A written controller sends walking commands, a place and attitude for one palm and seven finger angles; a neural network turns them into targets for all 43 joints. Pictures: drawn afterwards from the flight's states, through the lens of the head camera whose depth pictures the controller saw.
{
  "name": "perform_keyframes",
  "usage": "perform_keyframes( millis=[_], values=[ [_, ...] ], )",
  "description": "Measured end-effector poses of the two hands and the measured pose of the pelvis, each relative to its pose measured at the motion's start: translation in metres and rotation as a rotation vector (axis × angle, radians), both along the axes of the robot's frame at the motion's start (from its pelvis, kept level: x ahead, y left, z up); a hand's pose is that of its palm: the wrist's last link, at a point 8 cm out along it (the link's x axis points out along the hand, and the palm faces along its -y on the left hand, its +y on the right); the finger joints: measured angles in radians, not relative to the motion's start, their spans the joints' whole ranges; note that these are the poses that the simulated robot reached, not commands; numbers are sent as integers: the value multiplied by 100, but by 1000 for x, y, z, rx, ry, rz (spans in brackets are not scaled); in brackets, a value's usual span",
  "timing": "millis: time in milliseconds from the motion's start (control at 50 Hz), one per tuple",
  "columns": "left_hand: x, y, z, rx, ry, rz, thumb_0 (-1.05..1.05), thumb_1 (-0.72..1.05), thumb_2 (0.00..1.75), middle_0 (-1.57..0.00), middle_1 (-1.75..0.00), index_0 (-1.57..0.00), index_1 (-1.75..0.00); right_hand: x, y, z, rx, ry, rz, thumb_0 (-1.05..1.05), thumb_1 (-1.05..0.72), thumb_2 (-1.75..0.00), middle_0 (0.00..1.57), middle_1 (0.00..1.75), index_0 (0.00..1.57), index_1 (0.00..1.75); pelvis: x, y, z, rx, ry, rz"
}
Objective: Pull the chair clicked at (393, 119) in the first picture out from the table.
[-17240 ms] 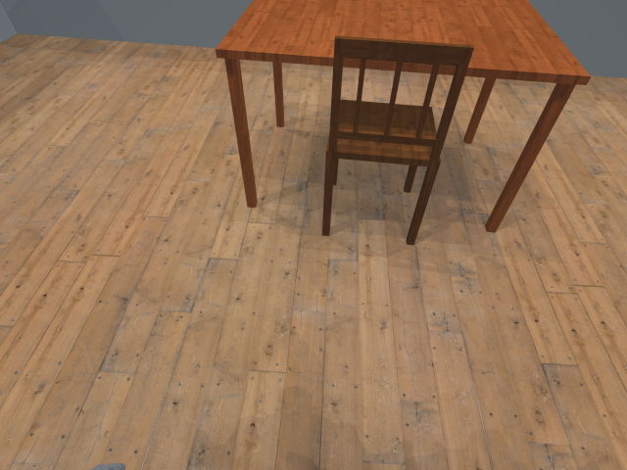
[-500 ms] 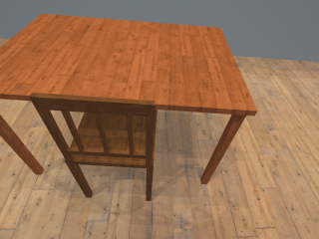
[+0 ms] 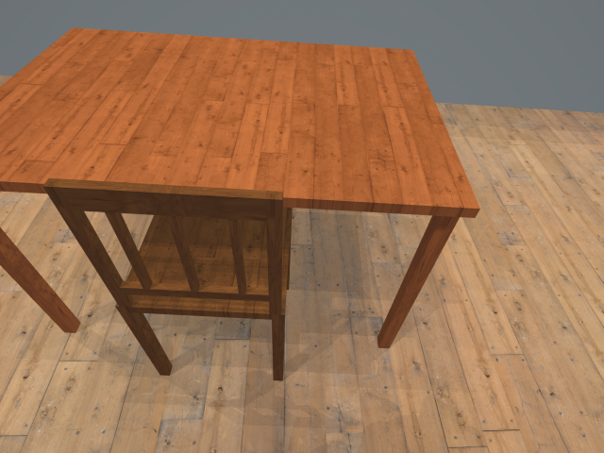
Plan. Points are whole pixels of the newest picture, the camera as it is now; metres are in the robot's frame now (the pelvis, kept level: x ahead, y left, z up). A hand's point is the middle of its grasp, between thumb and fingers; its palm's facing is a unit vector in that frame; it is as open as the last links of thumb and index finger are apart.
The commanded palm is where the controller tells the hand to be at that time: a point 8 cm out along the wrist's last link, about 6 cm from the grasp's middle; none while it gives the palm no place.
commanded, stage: look again from close up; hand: left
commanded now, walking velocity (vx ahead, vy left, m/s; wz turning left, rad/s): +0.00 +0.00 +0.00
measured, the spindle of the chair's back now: (185, 254) +0.49 +0.26 -0.12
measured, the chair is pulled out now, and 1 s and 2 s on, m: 0.00 0.00 0.00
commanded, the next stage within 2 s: none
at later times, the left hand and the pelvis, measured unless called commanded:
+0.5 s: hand out of the picture -0.02 +0.14 -0.18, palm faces +0.03 -0.99 -0.15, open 7.4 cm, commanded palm none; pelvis +0.01 -0.01 +0.00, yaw +0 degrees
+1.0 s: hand out of the picture -0.02 +0.13 -0.18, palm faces +0.03 -0.99 -0.14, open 7.4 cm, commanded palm none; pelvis +0.01 -0.02 +0.00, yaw +0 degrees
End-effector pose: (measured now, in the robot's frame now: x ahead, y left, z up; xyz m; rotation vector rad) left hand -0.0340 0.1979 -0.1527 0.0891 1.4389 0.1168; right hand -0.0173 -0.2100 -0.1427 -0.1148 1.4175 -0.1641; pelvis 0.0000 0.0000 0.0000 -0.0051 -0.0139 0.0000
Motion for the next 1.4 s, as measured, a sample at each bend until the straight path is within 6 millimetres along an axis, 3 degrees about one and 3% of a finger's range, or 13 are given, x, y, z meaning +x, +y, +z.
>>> perform_keyframes(
  millis=[340, 1400],
  values=[
    [10, -4, 2, 10, -11, -4, 1, 91, 89, -20, -29, -20, -30, 2, -6, -1, 6, 3, 0, 1, -91, -90, 20, 30, 20, 30, 4, -7, 1, 4, 1, -1],
    [12, -28, 7, 21, -5, 12, 1, 91, 89, -20, -29, -20, -30, 10, -26, -4, 22, 9, 8, 1, -91, -90, 20, 30, 20, 30, 13, -31, 2, 12, -2, 0]
  ],
)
